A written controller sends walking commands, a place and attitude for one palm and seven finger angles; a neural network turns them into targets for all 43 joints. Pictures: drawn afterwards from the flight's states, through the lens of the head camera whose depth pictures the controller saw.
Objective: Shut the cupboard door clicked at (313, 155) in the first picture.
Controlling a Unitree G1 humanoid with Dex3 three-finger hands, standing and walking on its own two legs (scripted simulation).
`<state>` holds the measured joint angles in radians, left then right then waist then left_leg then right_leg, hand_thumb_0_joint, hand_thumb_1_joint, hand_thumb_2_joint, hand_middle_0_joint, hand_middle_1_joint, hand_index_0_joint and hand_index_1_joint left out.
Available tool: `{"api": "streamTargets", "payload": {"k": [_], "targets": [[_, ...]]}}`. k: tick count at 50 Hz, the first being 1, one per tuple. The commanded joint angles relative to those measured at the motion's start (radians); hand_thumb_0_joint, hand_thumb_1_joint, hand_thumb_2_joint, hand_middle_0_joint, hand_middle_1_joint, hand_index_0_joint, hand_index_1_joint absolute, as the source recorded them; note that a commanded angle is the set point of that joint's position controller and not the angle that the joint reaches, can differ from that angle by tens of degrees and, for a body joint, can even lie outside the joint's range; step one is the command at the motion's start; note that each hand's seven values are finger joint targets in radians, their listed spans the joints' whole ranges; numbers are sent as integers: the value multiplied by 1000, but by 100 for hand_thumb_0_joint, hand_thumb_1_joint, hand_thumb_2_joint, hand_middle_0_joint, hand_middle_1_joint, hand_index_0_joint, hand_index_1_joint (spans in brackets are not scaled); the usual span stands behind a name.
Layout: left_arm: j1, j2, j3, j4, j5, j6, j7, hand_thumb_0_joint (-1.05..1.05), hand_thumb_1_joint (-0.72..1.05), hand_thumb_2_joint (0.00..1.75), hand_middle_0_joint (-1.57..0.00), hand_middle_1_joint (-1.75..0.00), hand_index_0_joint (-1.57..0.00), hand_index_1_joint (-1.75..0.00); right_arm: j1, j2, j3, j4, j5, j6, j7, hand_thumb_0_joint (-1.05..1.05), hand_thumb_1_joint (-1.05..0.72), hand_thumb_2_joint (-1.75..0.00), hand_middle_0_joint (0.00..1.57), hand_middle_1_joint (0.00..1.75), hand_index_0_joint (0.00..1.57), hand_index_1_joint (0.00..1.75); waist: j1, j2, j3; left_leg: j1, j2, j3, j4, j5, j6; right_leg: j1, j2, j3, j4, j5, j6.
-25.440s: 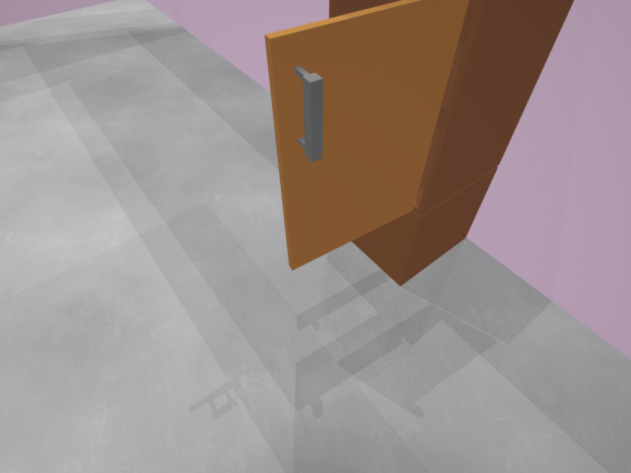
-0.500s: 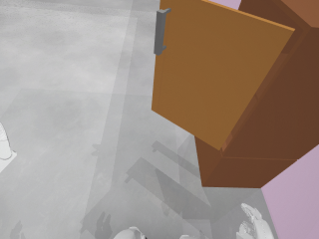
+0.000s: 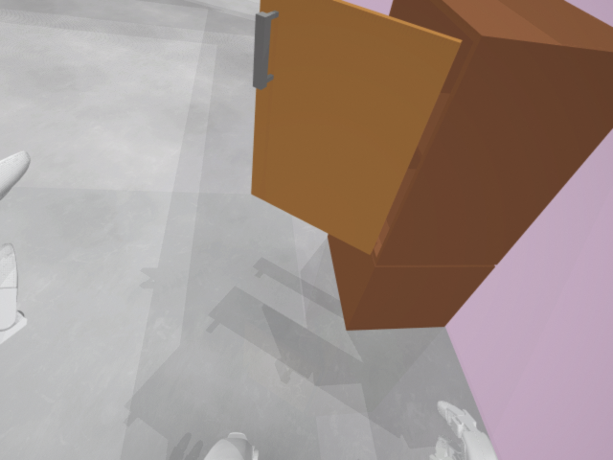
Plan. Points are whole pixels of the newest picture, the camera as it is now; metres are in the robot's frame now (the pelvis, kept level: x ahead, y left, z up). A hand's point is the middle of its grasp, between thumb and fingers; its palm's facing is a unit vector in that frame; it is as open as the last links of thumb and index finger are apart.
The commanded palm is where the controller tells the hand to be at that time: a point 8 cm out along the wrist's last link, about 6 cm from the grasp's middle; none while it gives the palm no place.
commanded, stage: stop stepping back and stand still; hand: left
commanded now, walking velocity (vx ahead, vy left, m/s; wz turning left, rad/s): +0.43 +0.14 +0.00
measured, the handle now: (266, 50) +0.88 +0.17 +0.14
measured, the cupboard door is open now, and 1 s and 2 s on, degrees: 54 54 54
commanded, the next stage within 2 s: let the arm hang, fingers relaxed in 1.70 s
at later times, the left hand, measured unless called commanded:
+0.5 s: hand out of the picture +0.12 +0.29 +0.23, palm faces +0.43 -0.70 -0.57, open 7.4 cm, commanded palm +0.10 +0.32 +0.20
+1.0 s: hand out of the picture +0.18 +0.34 +0.21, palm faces +0.47 -0.70 -0.54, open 7.4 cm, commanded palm +0.13 +0.37 +0.20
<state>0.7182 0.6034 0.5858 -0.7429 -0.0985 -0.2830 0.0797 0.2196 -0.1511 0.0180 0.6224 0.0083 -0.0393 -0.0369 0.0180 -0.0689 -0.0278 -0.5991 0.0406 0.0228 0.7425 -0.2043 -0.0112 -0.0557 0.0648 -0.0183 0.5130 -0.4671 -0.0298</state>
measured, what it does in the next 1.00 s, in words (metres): steps on the spot: left foot, then left foot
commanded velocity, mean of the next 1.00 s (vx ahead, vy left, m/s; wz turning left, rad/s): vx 0.08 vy -0.01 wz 0.00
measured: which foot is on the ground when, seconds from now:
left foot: up 0.00-0.04, down 0.06-0.38, up 0.40-0.64, down 0.66-1.00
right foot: down 0.00-0.76, up 0.78-0.82, down 0.84-1.00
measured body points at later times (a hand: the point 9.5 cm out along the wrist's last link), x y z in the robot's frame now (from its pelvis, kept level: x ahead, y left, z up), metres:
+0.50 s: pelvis -0.05 +0.02 +0.02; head -0.07 +0.04 +0.47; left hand +0.09 +0.32 +0.26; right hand +0.06 -0.22 -0.08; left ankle +0.01 +0.13 -0.67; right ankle -0.12 -0.06 -0.72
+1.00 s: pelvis -0.01 +0.06 +0.01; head +0.01 +0.07 +0.46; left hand +0.15 +0.38 +0.24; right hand +0.18 -0.14 -0.07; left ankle +0.02 +0.18 -0.72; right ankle -0.08 -0.06 -0.72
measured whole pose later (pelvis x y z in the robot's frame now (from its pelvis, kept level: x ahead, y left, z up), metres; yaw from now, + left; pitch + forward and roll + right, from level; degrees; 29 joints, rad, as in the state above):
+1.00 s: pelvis -0.01 +0.06 +0.01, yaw +1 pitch +2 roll -1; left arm 0.58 0.49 0.51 -0.53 -0.06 -0.22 0.16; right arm 0.18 -0.17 0.03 0.60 0.02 -0.06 -0.04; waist 0.01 0.00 -0.02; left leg -0.35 0.07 0.09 0.57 -0.25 0.00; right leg -0.14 0.00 -0.03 0.48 -0.37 0.00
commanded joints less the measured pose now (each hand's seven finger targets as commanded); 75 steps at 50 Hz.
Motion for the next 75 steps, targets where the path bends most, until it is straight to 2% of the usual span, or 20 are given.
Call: {"api": "streamTargets", "payload": {"k": [1,5,8,10,13,16,20,23,27,31,34,36,37,39,41,44,47,52,63,75], "targets": [[-335,38,2,115,26,51,84,0,90,90,-20,-30,-20,-30,-103,-175,-50,-111,-7,-43,-53,0,-90,-90,20,30,20,30,-78,161,238,265,48,-81,-7,-135,6,-578,-317,197,-280,-182,-97],[-539,-48,-168,383,71,72,85,0,90,90,-20,-30,-20,-30,-58,-216,-57,-100,19,-85,-72,0,-90,-90,20,30,20,30,-48,-32,286,237,12,-72,-172,-86,57,-405,-198,108,-171,108,-23],[-510,-43,-177,173,57,46,78,0,90,90,-20,-30,-20,-30,-77,-208,-58,-109,17,-91,-63,0,-90,-90,20,30,20,30,-52,223,59,303,93,-354,-449,-160,73,-255,-57,-19,93,85,30],[-419,-14,-127,-3,46,18,79,0,90,90,-20,-30,-20,-30,-99,-196,-58,-135,3,-117,-51,0,-90,-90,20,30,20,30,-34,241,-37,299,157,-501,-612,-443,81,-188,-12,20,159,10,31],[-145,130,43,-240,36,-5,90,0,90,90,-20,-30,-20,-30,-97,-185,-59,-153,-15,-142,-29,0,-90,-90,20,30,20,30,-2,306,-206,289,138,-376,-640,-454,30,-49,20,-29,127,-14,10],[64,139,108,-230,30,-3,88,0,90,90,-20,-30,-20,-30,-89,-159,-45,-157,-19,-115,-20,0,-90,-90,20,30,20,30,-8,405,-206,127,66,-174,-466,-364,27,110,-11,-40,-61,0,-16],[-58,98,132,-63,21,14,115,0,90,90,-20,-30,-20,-30,-35,-154,-76,-121,-13,-44,-25,0,-90,-90,20,30,20,30,-25,-28,-53,-202,-30,-30,260,-193,-6,45,-442,485,-338,-15,-214],[-151,5,39,220,28,32,107,0,90,90,-20,-30,-20,-30,-33,-170,-60,-111,-4,-53,-34,0,-90,-90,20,30,20,30,-53,19,37,-134,45,-89,260,-164,6,-115,-383,346,-266,37,-192],[-375,-83,-147,421,57,79,94,0,90,90,-20,-30,-20,-30,-63,-179,-49,-73,4,-57,-51,0,-90,-90,20,30,20,30,-39,-94,174,164,7,52,35,-91,29,-342,-272,120,-257,100,-92],[-528,-108,-264,194,73,68,93,0,90,90,-20,-30,-20,-30,-107,-194,-62,-98,-1,-96,-64,0,-90,-90,20,30,20,30,-23,-97,145,354,-7,52,-172,-11,57,-300,-224,75,-156,307,-21],[-494,38,-110,-110,71,19,108,0,90,90,-20,-30,-20,-30,-94,-208,-71,-135,4,-117,-64,0,-90,-90,20,30,20,30,-25,135,-53,562,97,-86,-249,399,118,-242,-127,-21,155,578,77],[-358,84,-18,-200,67,-1,107,0,90,90,-20,-30,-20,-30,-75,-161,-52,-142,-8,-122,-43,0,-90,-90,20,30,20,30,-13,366,-151,644,149,-190,-267,694,168,-293,-65,-37,279,273,53],[-325,106,2,-215,66,0,105,0,90,90,-20,-30,-20,-30,-102,-153,-50,-136,-15,-125,-31,0,-90,-90,20,30,20,30,-1,404,-134,541,192,-217,-347,550,162,-259,-65,-10,290,-7,46],[-253,104,54,-201,56,-3,114,0,90,90,-20,-30,-20,-30,-97,-160,-58,-138,-5,-130,-21,0,-90,-90,20,30,20,30,6,353,-91,451,176,-158,-328,384,119,-188,-64,-23,98,8,36],[-158,82,83,-115,47,-2,114,0,90,90,-20,-30,-20,-30,-88,-156,-53,-149,10,-120,-17,0,-90,-90,20,30,20,30,0,331,-114,393,114,-40,-263,255,64,-82,-67,-21,-96,228,36],[-71,3,44,70,26,19,99,0,90,90,-20,-30,-20,-30,-38,-144,-55,-146,12,-86,-9,0,-90,-90,20,30,20,30,-39,106,-154,330,34,25,-149,149,9,-47,-188,171,-104,638,-22],[-99,-34,-15,198,26,58,91,0,90,90,-20,-30,-20,-30,-33,-162,-61,-131,19,-53,-14,0,-90,-90,20,30,20,30,-47,-27,-143,363,36,34,-158,269,13,-55,-191,116,-61,856,5],[-208,-39,-102,170,45,90,77,0,90,90,-20,-30,-20,-30,-73,-173,-55,-152,18,-38,-42,0,-90,-90,20,30,20,30,-32,22,-143,468,84,6,-229,488,45,-106,-115,10,-32,739,59],[-139,68,32,-69,51,32,114,0,90,90,-20,-30,-20,-30,-94,-160,-42,-166,1,-78,-46,0,-90,-90,20,30,20,30,-14,290,-97,328,59,-45,-336,75,30,-75,-95,12,-105,313,24],[-233,-68,-118,142,52,66,87,0,90,90,-20,-30,-20,-30,-93,-173,-50,-144,11,-89,-49,0,-90,-90,20,30,20,30,-27,64,-17,337,50,-37,-382,-184,25,-192,-93,42,-223,126,31]]}}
